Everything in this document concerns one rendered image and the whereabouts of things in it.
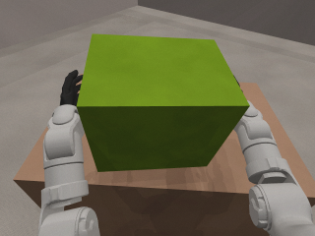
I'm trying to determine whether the carton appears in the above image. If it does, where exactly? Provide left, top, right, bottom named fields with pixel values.
left=76, top=33, right=250, bottom=172

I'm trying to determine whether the left robot forearm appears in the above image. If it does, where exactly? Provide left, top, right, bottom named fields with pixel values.
left=37, top=104, right=89, bottom=236

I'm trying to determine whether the robot right upper arm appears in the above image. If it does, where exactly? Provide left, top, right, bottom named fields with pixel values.
left=248, top=183, right=315, bottom=236

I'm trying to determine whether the robot left upper arm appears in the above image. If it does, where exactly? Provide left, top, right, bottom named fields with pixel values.
left=38, top=206, right=100, bottom=236

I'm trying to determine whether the pedestal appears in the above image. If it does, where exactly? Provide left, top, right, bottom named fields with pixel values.
left=13, top=74, right=315, bottom=236

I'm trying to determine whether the robot left hand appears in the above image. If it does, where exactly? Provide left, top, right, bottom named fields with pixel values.
left=59, top=70, right=83, bottom=106

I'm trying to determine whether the right robot forearm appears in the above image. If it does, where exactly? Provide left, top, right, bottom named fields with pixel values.
left=233, top=100, right=313, bottom=222

